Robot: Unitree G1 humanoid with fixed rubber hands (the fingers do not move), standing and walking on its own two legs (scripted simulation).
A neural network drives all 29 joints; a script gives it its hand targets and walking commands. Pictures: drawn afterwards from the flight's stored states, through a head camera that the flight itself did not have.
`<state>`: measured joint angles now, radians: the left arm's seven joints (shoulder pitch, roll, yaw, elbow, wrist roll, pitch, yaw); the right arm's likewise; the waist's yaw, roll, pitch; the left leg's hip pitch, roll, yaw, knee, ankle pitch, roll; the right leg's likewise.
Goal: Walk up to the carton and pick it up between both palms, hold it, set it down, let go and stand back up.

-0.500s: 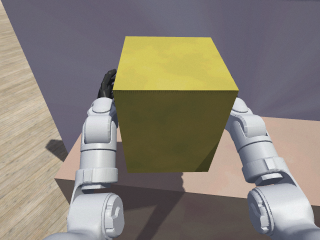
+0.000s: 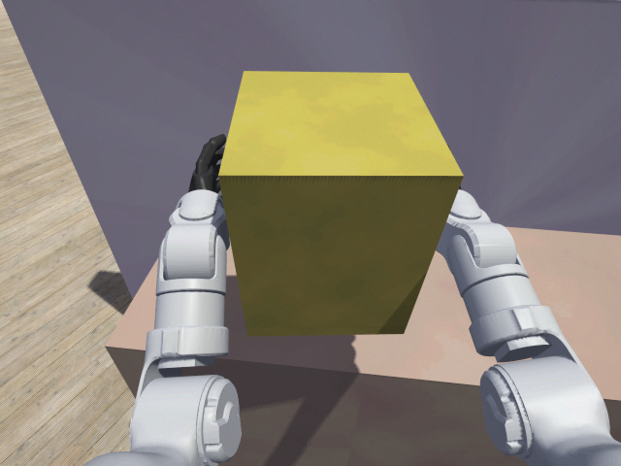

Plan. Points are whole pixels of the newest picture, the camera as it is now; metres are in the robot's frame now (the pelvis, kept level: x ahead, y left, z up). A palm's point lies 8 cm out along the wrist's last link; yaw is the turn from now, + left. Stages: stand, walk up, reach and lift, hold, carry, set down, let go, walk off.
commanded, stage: hold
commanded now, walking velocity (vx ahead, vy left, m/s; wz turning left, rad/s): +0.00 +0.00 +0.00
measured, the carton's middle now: (326, 207) +0.36 +0.00 +0.20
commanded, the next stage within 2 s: none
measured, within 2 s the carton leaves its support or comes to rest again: neither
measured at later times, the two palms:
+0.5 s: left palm (207, 197) +0.37 +0.15 +0.22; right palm (442, 196) +0.37 -0.15 +0.21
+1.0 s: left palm (207, 197) +0.37 +0.15 +0.22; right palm (441, 196) +0.37 -0.15 +0.21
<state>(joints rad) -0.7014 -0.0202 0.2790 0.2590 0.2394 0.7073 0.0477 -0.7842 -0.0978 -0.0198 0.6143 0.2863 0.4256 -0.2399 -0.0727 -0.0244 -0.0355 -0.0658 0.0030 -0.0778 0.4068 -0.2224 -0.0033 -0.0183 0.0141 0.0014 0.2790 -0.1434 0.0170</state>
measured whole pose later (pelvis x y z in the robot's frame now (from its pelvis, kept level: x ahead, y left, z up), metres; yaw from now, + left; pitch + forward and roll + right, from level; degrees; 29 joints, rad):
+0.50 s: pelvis +0.00 +0.00 +0.00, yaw +0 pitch -7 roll -2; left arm -0.70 -0.02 0.28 0.26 0.24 0.71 0.05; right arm -0.79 -0.10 -0.02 0.62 0.29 0.43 -0.24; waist -0.07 -0.02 -0.04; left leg -0.07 0.00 -0.08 0.41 -0.22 0.00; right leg -0.02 0.01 0.00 0.28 -0.14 0.02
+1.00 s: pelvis +0.00 +0.00 +0.00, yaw +0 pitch -7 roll -2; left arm -0.70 -0.02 0.28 0.26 0.24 0.71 0.05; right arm -0.78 -0.10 -0.02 0.61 0.29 0.43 -0.24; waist -0.07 -0.02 -0.04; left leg -0.07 0.00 -0.08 0.41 -0.22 0.00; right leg -0.02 0.01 0.00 0.28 -0.14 0.02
